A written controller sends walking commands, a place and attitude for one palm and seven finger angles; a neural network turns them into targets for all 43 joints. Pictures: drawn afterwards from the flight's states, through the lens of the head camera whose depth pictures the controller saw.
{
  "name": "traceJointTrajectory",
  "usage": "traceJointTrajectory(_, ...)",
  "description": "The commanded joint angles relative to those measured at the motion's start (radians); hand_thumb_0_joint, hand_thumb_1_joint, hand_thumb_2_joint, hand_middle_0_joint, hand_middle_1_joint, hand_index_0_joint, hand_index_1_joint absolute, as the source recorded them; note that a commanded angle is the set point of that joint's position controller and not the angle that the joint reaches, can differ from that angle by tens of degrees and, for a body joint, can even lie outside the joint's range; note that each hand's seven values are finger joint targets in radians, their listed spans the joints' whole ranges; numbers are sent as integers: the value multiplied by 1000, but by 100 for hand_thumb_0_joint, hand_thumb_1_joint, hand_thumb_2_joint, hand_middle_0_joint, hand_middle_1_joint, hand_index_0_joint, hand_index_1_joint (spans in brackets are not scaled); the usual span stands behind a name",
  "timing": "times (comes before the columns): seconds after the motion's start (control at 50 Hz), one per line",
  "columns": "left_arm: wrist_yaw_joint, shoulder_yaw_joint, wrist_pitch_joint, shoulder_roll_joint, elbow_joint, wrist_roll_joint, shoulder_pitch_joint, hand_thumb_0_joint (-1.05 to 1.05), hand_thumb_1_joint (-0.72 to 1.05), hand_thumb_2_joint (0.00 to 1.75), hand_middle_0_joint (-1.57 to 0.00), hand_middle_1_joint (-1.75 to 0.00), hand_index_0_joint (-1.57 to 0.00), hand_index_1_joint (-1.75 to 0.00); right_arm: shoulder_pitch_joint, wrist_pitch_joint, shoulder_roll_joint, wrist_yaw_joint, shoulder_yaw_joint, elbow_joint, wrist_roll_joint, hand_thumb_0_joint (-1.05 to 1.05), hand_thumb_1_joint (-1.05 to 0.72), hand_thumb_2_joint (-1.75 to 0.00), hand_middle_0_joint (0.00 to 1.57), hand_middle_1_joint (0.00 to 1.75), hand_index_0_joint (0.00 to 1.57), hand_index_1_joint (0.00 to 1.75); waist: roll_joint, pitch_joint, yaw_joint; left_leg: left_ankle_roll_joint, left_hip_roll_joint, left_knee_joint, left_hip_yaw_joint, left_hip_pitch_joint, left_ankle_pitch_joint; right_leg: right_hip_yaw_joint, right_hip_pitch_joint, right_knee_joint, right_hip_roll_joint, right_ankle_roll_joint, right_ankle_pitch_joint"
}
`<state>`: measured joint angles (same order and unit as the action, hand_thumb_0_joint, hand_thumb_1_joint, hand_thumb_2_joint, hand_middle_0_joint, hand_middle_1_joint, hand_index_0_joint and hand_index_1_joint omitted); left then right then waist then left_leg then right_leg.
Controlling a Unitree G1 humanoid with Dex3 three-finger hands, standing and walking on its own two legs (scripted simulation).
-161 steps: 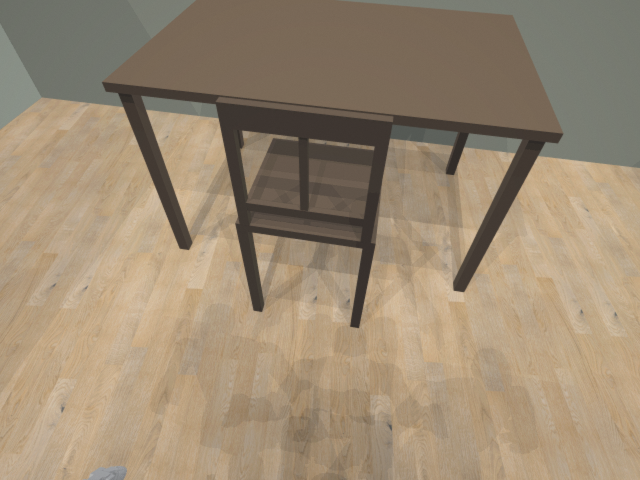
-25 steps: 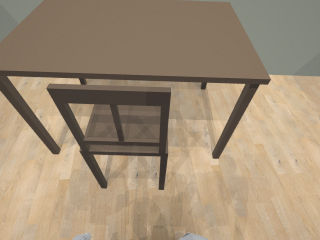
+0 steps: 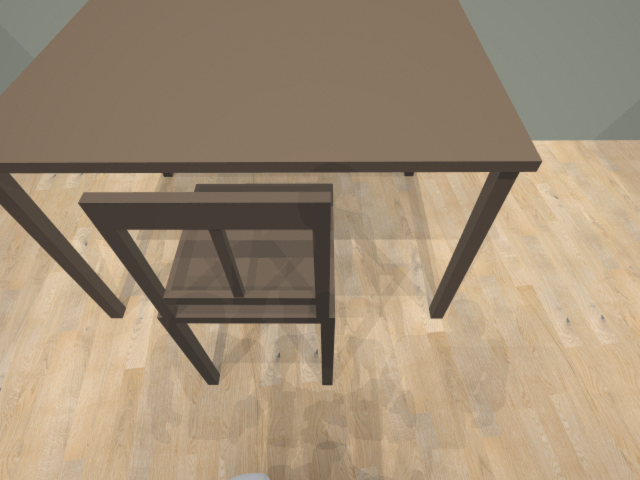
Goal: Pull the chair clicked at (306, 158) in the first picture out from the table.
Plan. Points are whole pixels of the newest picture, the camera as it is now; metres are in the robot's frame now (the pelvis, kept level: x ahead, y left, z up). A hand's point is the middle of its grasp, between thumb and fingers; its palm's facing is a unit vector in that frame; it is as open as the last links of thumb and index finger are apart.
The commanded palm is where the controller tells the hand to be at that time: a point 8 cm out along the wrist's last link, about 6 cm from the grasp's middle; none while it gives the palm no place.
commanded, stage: come to a stop and stand still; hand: left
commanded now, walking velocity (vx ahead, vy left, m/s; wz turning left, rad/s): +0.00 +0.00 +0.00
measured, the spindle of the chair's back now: (228, 263) +0.46 +0.20 -0.10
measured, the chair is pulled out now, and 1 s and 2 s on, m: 0.00 0.00 0.00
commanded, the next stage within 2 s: look again from close up in 0.64 s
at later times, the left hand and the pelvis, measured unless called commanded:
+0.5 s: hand out of the picture -0.04 +0.15 -0.16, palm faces +0.07 -0.98 -0.19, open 7.3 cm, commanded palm none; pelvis -0.05 -0.03 +0.02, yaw +1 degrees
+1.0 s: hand out of the picture -0.05 +0.17 -0.17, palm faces +0.04 -0.98 -0.19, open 7.4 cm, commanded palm none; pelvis -0.05 +0.01 +0.01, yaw +1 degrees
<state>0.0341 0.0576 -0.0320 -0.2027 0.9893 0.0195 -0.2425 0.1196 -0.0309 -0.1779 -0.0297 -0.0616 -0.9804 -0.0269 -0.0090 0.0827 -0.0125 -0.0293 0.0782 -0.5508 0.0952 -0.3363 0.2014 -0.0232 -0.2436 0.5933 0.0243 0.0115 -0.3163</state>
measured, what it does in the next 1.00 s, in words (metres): steps on the spot: left foot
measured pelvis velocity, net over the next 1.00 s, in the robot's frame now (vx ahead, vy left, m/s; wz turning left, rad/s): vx -0.05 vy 0.01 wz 0.02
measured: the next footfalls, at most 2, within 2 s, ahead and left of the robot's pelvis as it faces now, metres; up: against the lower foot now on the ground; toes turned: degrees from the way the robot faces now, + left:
left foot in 0.26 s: +0.00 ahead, +0.11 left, +0.00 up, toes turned +2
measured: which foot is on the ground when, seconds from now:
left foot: down 0.00-0.02, up 0.04-0.24, down 0.26-1.00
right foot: down 0.00-1.00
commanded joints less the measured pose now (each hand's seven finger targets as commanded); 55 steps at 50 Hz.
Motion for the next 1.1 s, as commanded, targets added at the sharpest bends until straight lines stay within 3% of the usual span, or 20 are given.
traceJointTrajectory(0.0,4,13,27,-176,-31,11,-78,0,90,90,-20,-30,-20,-30,38,-8,-54,7,-18,60,20,0,-90,-90,20,30,20,30,191,-86,-4,6,-52,-179,-57,14,310,284,-42,-299,318,-166,420)
traceJointTrajectory(0.02,5,13,32,-163,-24,14,-59,0,90,90,-20,-30,-20,-30,12,-17,-48,4,-16,57,14,0,-90,-90,20,30,20,30,261,-80,-3,16,-50,-258,-99,-4,345,298,-65,-294,288,-190,434)
traceJointTrajectory(0.06,8,1,38,-118,-16,9,-11,0,90,90,-20,-30,-20,-30,58,-11,-52,2,-14,14,18,0,-90,-90,20,30,20,30,186,-78,32,15,-51,-338,-105,-19,282,222,-10,-247,238,-200,553)
traceJointTrajectory(0.14,9,0,42,-119,7,5,-55,0,90,90,-20,-30,-20,-30,70,9,-37,0,3,-22,24,0,-90,-90,20,30,20,30,154,-91,6,5,-54,-124,-76,38,226,170,74,-211,202,-189,577)
traceJointTrajectory(0.18,11,-5,43,-108,29,-5,-50,0,90,90,-20,-30,-20,-30,110,19,-27,-5,12,-54,23,0,-90,-90,20,30,20,30,137,-92,19,9,-47,94,-81,152,82,167,47,-199,183,-147,476)
traceJointTrajectory(0.22,5,-16,43,-68,43,-16,-47,0,90,90,-20,-30,-20,-30,135,37,-58,-11,21,-86,15,0,-90,-90,20,30,20,30,13,-88,13,40,35,195,-165,244,-177,116,-7,-197,96,-59,320)
traceJointTrajectory(0.26,5,-22,36,-52,57,-11,-41,0,90,90,-20,-30,-20,-30,108,36,-72,-10,27,-102,15,0,-90,-90,20,30,20,30,-33,-61,-8,52,66,217,-187,162,-99,94,36,-249,62,-25,150)
traceJointTrajectory(0.3,2,-24,33,-61,85,-11,-41,0,90,90,-20,-30,-20,-30,113,41,-59,-8,34,-121,14,0,-90,-90,20,30,20,30,-97,-33,-13,50,50,274,-194,100,11,86,82,-257,60,-25,119)
traceJointTrajectory(0.4,-3,-26,35,-62,116,-11,-62,0,90,90,-20,-30,-20,-30,175,33,-50,-5,39,-145,9,0,-90,-90,20,30,20,30,-15,7,-4,39,6,282,-157,87,131,108,45,-330,74,-28,-21)
traceJointTrajectory(0.56,-2,-21,38,-44,120,-11,-95,0,90,90,-20,-30,-20,-30,270,31,-25,-7,43,-160,8,0,-90,-90,20,30,20,30,42,29,9,44,-9,252,-140,84,132,118,-21,-356,74,-34,-113)
traceJointTrajectory(0.7,0,-24,43,-17,134,-12,-132,0,90,90,-20,-30,-20,-30,304,39,-7,-11,48,-166,8,0,-90,-90,20,30,20,30,6,25,10,46,-4,246,-144,79,98,113,-27,-322,73,-41,-48)
traceJointTrajectory(0.72,37,-47,71,-33,148,7,-202,0,90,90,-20,-30,-20,-30,159,53,-53,12,51,-97,11,0,-90,-90,20,30,20,30,-26,81,-43,10,6,39,-70,2,95,131,-37,-295,123,-30,121)
traceJointTrajectory(0.74,29,-37,75,-87,104,2,-155,0,90,90,-20,-30,-20,-30,236,40,4,14,53,-65,11,0,-90,-90,20,30,20,30,-13,-21,31,20,-43,-11,-102,61,152,225,-75,-340,178,-82,-126)
traceJointTrajectory(0.78,18,-23,77,-97,62,-1,-93,0,90,90,-20,-30,-20,-30,313,33,-2,19,52,-63,6,0,-90,-90,20,30,20,30,70,-87,61,39,-46,-37,-78,112,136,191,-122,-339,179,-109,-254)
traceJointTrajectory(0.8,17,-25,75,-72,55,-1,-83,0,90,90,-20,-30,-20,-30,331,39,2,19,52,-67,5,0,-90,-90,20,30,20,30,78,-74,65,43,-45,-5,-83,128,95,160,-142,-314,160,-108,-202)
traceJointTrajectory(0.84,12,-31,71,-39,54,-6,-94,0,90,90,-20,-30,-20,-30,337,49,-4,15,55,-63,7,0,-90,-90,20,30,20,30,2,-11,56,51,-23,76,-125,85,81,116,-151,-248,105,-92,-164)
traceJointTrajectory(0.86,9,-33,65,-34,53,-4,-102,0,90,90,-20,-30,-20,-30,319,54,-8,14,57,-57,5,0,-90,-90,20,30,20,30,-72,29,41,58,-6,133,-156,24,99,85,-122,-207,78,-82,-115)
traceJointTrajectory(0.88,7,-37,63,-20,56,-6,-122,0,90,90,-20,-30,-20,-30,301,59,-15,11,59,-50,5,0,-90,-90,20,30,20,30,-84,38,26,68,12,181,-190,-28,120,71,-68,-177,56,-72,-56)
traceJointTrajectory(0.94,3,-44,63,-2,63,-8,-147,0,90,90,-20,-30,-20,-30,275,68,-45,6,58,-41,9,0,-90,-90,20,30,20,30,-7,26,7,77,22,232,-212,-65,154,55,28,-154,50,-58,49)
traceJointTrajectory(1.08,3,-48,59,-12,59,-7,-134,0,90,90,-20,-30,-20,-30,261,74,-62,3,61,-68,11,0,-90,-90,20,30,20,30,0,26,8,76,20,254,-199,0,71,48,43,-160,63,-45,130)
